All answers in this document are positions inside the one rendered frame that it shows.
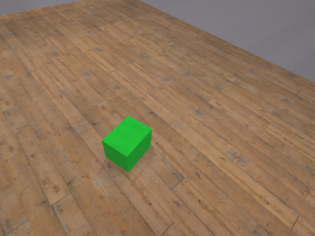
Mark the carton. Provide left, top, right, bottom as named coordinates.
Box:
left=102, top=116, right=153, bottom=172

